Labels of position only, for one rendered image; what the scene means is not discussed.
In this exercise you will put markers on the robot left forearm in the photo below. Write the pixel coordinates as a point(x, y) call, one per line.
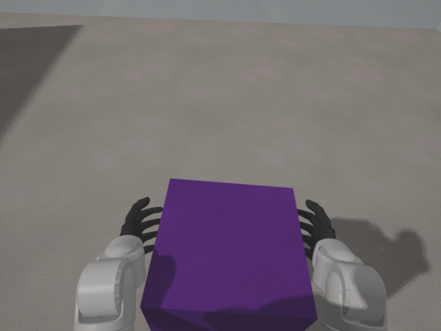
point(106, 291)

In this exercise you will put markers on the robot right hand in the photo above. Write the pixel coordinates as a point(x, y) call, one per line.
point(321, 228)

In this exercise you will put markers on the robot left hand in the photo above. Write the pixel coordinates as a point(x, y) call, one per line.
point(134, 225)

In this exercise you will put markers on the carton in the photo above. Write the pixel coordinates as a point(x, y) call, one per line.
point(228, 257)

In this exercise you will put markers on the robot right forearm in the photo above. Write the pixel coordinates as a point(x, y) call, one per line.
point(356, 299)

